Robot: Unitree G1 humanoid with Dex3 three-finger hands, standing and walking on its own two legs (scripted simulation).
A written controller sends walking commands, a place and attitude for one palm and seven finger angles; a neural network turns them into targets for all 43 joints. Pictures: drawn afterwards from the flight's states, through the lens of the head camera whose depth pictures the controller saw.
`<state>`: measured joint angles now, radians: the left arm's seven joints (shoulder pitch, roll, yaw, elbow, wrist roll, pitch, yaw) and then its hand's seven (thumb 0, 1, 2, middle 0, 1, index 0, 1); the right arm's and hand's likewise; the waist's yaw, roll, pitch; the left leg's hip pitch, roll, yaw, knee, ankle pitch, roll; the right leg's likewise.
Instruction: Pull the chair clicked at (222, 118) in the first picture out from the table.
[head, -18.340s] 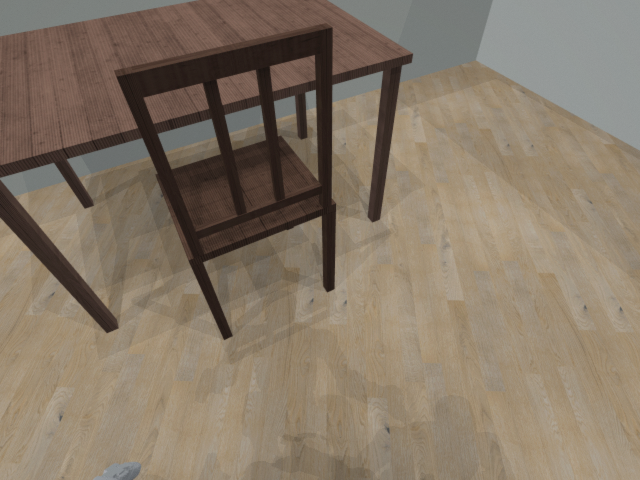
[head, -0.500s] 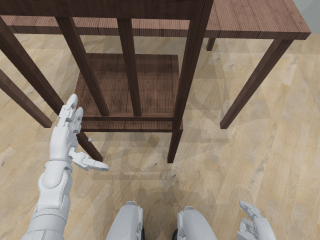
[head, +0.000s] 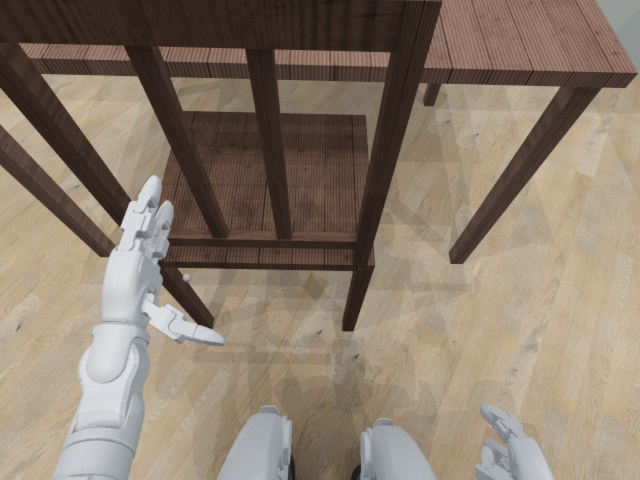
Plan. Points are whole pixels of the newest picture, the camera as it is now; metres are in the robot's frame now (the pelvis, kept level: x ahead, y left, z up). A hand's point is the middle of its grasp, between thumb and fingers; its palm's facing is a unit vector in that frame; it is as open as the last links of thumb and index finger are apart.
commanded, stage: aim the fingers beside a spindle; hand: left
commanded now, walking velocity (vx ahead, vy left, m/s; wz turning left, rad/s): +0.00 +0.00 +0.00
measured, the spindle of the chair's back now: (192, 166) +0.49 +0.19 +0.05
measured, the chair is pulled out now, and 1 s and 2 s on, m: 0.00 0.00 0.00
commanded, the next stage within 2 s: none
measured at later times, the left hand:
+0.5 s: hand (214, 301) +0.33 +0.15 -0.01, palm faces -0.08 -1.00 +0.00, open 17.0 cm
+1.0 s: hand (176, 274) +0.34 +0.18 +0.04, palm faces +0.06 -1.00 -0.08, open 16.9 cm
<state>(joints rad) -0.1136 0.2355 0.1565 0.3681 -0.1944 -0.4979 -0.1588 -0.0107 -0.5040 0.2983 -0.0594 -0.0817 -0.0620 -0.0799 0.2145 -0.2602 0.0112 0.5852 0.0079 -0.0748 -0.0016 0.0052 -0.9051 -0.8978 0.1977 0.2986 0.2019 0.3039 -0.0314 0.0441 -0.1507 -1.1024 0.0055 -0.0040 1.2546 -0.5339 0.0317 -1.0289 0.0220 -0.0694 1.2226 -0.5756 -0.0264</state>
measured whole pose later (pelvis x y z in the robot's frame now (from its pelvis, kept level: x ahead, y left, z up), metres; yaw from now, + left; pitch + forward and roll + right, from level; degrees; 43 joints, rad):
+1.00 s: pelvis +0.00 +0.00 +0.00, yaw +0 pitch +21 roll -2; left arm -0.11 0.24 0.20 0.36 -0.17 -0.54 -0.12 -0.01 -0.50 0.30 -0.07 -0.08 -0.07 -0.08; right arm 0.21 -0.25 0.01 0.59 0.00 -0.08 0.00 0.01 -0.91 -0.90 0.20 0.30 0.20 0.30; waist -0.05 0.02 -0.16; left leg -1.10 0.01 0.00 1.26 -0.53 0.03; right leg -1.03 0.03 -0.07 1.23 -0.57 -0.03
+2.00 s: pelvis +0.00 +0.00 +0.00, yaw +0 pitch +22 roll -2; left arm -0.10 0.22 0.15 0.34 -0.16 -0.52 -0.11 -0.01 -0.50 0.30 -0.06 -0.08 -0.07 -0.08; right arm 0.22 -0.26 0.01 0.59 0.00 -0.08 -0.01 0.01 -0.91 -0.90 0.20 0.30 0.20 0.30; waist -0.05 0.03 -0.15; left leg -1.10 0.01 0.00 1.25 -0.53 0.03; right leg -1.03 0.03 -0.06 1.22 -0.57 -0.03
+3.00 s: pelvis -0.01 +0.01 -0.01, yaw -1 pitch +24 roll -4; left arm -0.47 0.27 0.24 0.73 -0.13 -0.49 -0.12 -0.01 -0.51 0.30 -0.06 -0.08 -0.06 -0.08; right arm 0.24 -0.26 0.02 0.63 -0.01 -0.04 0.00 0.00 -0.90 -0.90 0.20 0.30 0.20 0.30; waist -0.09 0.04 -0.15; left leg -1.19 0.01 0.00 1.29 -0.53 0.05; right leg -1.11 0.03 -0.06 1.24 -0.56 -0.01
